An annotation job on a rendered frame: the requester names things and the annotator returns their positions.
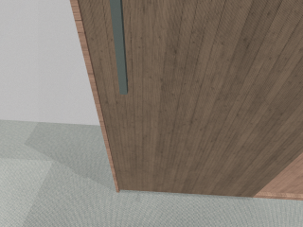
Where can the handle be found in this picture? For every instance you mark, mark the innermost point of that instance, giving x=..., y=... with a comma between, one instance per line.
x=116, y=8

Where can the wardrobe door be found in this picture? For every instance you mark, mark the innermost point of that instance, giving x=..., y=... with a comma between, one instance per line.
x=215, y=92
x=289, y=180

